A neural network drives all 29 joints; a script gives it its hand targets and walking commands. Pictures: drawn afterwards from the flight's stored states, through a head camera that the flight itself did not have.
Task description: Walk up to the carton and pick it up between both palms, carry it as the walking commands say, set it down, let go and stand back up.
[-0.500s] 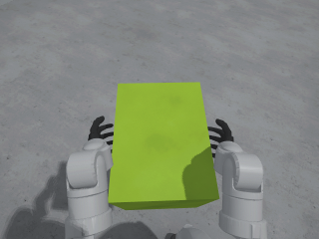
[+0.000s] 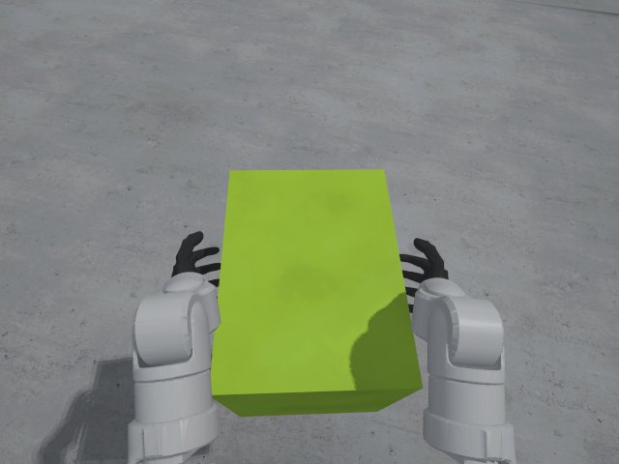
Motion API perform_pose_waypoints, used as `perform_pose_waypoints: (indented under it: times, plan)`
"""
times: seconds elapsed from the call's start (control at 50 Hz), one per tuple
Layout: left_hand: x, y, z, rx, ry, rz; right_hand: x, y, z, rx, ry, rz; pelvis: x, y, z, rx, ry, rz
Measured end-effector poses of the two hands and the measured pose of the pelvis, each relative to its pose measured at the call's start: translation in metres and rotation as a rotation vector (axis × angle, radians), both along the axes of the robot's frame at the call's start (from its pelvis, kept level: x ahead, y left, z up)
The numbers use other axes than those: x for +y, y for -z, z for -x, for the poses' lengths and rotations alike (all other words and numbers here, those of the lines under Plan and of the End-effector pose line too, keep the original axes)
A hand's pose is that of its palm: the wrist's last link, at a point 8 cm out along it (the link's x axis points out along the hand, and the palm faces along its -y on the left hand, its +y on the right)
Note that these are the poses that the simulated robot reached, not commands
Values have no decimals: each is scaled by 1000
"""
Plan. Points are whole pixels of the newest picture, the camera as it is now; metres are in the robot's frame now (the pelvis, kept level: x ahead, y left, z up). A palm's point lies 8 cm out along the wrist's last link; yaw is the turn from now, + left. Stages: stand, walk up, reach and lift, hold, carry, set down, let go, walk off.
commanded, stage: carry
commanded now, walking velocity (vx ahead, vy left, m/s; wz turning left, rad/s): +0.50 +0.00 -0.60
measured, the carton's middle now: (308, 299) +0.35 +0.01 -0.04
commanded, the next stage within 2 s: none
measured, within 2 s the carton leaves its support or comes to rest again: neither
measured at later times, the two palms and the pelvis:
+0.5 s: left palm (310, 118) +0.63 +0.01 +0.06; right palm (481, 157) +0.55 -0.27 +0.06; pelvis +0.30 -0.06 +0.00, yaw -15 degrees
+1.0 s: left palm (401, 43) +0.89 -0.19 +0.07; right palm (538, 89) +0.76 -0.44 +0.06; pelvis +0.55 -0.18 +0.00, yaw -28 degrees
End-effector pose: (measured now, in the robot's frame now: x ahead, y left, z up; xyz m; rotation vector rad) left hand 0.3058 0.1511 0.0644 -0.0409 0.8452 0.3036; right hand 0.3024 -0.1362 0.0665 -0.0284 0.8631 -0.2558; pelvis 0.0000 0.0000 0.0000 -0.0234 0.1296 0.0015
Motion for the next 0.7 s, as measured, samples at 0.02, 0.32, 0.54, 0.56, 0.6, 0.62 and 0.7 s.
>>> perform_pose_waypoints:
  times: [0.02, 0.32, 0.54, 0.56, 0.6, 0.62, 0.7]
  plan:
    - [-4, -1, -14, -1, 17, 1, -4, -2, -9, -1, 18, -1, 1, -1, -11, 4, 16, 6]
    - [-93, 4, -217, -14, 148, -35, -90, 16, -174, -12, 147, -42, -44, 13, -202, -86, 150, -20]
    - [-154, -1, -355, 5, 296, -8, -141, 4, -271, 4, 302, -22, -56, 0, -326, -45, 288, -39]
    - [-159, -1, -370, -2, 309, -4, -144, 3, -281, -3, 316, -18, -56, 2, -340, -32, 300, -35]
    - [-169, 0, -397, -16, 333, 1, -152, 2, -303, -16, 341, -10, -58, 5, -365, -22, 332, -32]
    - [-176, 0, -410, -16, 344, 3, -157, 1, -312, -16, 355, -8, -60, 5, -377, -19, 350, -36]
    - [-211, -3, -456, -11, 406, 0, -185, -2, -342, -12, 418, -10, -74, 0, -420, 3, 412, -15]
